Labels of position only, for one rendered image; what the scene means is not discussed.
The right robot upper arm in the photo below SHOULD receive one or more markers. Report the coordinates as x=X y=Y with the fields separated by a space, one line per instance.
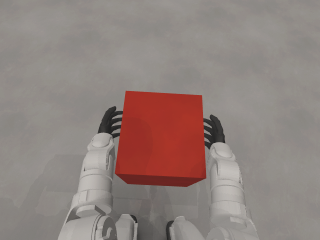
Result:
x=222 y=232

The left robot upper arm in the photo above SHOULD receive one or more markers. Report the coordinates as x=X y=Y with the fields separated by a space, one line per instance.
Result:
x=96 y=227

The carton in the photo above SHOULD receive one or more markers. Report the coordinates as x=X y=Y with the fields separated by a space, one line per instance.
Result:
x=161 y=140

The robot right hand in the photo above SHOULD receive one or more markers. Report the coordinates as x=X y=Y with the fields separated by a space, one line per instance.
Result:
x=216 y=131

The robot left forearm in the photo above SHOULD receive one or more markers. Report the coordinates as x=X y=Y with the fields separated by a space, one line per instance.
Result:
x=94 y=194

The right robot shin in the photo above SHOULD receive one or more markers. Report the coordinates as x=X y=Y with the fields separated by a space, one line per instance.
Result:
x=180 y=218

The robot right forearm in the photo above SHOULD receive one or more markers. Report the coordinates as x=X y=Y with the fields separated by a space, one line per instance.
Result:
x=228 y=205

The robot left thigh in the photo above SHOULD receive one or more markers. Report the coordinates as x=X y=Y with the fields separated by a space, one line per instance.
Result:
x=126 y=229

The robot left hand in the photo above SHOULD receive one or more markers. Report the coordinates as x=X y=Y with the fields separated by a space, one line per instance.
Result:
x=107 y=122

